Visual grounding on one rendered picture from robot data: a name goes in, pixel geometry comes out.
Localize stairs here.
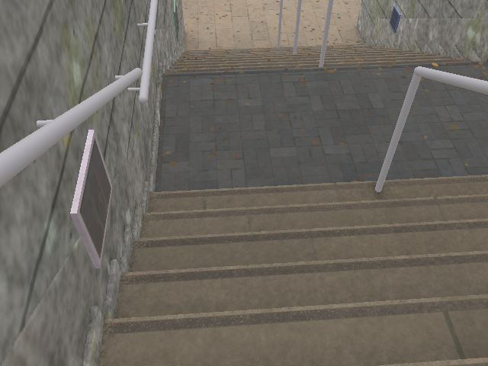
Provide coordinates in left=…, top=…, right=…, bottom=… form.
left=98, top=175, right=488, bottom=366
left=167, top=43, right=468, bottom=73

